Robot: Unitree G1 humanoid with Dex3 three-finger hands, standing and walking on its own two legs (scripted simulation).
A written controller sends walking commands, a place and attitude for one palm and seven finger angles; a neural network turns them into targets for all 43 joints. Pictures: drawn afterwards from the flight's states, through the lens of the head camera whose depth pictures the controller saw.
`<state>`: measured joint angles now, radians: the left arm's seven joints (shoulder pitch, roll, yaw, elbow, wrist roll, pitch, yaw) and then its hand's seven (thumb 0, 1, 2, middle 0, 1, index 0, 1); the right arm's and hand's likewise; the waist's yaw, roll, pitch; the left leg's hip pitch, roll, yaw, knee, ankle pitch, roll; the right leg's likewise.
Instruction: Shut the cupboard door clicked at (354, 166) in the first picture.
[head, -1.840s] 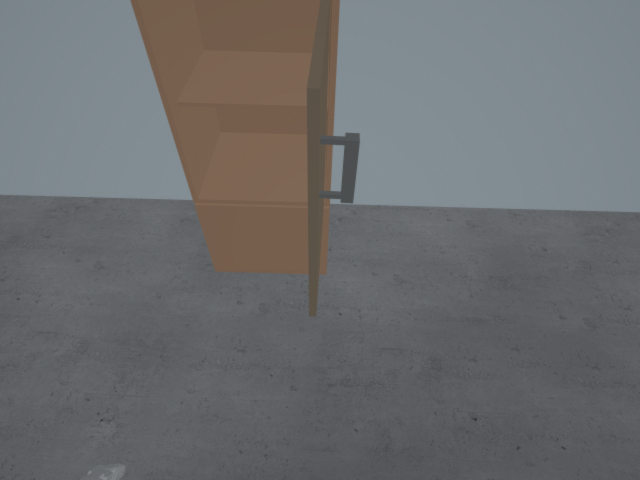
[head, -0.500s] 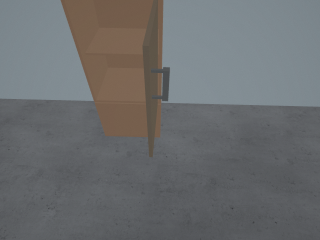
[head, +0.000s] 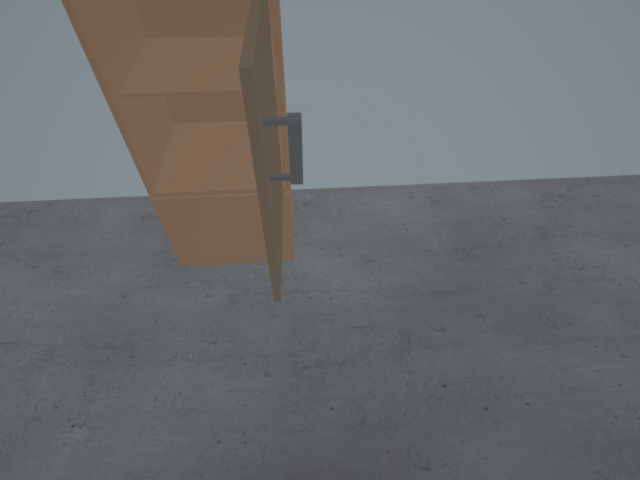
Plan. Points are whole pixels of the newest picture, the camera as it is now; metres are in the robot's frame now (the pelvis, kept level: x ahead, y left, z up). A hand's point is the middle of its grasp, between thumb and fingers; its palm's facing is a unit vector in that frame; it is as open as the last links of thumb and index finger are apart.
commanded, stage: walk around to get in front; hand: left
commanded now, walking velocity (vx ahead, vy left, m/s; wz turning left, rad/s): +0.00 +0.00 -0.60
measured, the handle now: (283, 151) +0.60 +0.12 +0.06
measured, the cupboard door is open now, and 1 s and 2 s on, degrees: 88 88 88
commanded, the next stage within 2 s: none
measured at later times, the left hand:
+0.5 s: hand out of the picture +0.07 +0.20 -0.16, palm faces -0.16 -0.96 -0.24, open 7.4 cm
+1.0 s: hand (242, 446) +0.19 +0.13 -0.16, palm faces -0.55 -0.80 -0.25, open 7.4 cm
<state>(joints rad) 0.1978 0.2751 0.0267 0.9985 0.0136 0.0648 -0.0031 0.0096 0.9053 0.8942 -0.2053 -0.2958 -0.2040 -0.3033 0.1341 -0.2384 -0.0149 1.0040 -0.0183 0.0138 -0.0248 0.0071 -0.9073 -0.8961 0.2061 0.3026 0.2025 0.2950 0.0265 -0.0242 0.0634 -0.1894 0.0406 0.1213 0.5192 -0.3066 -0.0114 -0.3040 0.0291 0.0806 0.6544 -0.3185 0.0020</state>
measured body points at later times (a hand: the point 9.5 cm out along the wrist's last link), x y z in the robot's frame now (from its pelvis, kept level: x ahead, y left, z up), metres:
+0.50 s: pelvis -0.01 +0.01 +0.01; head +0.03 +0.00 +0.45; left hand +0.08 +0.25 -0.14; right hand +0.05 -0.27 -0.12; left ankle +0.00 +0.15 -0.70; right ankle +0.00 -0.11 -0.73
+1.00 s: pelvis -0.03 +0.03 -0.01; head +0.00 +0.00 +0.44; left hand +0.22 +0.17 -0.14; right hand -0.16 -0.21 -0.16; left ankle +0.01 +0.15 -0.72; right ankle -0.10 -0.08 -0.74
